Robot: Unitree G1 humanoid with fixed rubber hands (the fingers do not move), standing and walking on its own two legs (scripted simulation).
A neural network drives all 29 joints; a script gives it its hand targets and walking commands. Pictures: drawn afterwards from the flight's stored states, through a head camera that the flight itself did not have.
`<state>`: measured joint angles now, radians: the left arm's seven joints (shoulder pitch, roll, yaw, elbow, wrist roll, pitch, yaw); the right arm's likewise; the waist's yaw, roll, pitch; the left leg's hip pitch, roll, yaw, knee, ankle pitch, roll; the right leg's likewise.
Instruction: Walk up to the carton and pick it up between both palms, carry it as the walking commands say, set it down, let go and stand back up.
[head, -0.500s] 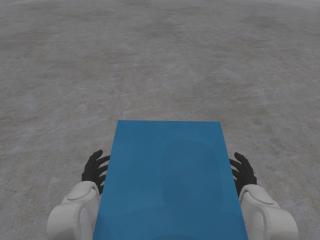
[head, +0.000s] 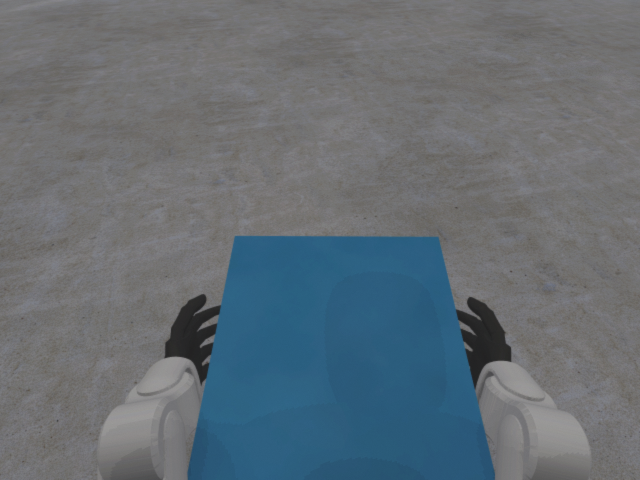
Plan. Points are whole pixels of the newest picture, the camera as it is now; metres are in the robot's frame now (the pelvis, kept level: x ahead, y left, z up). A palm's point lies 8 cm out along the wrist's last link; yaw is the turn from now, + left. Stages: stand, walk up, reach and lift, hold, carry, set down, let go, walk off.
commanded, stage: carry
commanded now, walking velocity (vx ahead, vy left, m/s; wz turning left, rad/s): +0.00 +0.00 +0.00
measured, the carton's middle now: (335, 380) +0.25 +0.00 +0.03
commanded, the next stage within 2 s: hold in 0.54 s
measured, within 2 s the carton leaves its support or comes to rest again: neither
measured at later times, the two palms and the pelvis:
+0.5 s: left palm (200, 363) +0.24 +0.15 +0.08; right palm (495, 364) +0.24 -0.18 +0.08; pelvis +0.00 -0.01 +0.00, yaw +0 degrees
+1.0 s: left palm (214, 358) +0.27 +0.14 +0.05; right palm (486, 364) +0.26 -0.18 +0.05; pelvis -0.01 +0.00 +0.01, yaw -5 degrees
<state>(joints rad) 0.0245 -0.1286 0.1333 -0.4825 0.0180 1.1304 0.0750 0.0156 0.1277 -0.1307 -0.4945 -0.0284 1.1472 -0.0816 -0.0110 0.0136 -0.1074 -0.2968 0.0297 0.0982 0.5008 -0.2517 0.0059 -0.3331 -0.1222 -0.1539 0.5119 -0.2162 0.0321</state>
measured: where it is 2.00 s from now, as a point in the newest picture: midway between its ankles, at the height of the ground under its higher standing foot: outside the picture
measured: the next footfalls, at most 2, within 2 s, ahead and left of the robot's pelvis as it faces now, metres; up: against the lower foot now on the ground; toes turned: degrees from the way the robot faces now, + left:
none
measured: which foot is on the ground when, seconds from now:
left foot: down 0.00-1.00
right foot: down 0.00-1.00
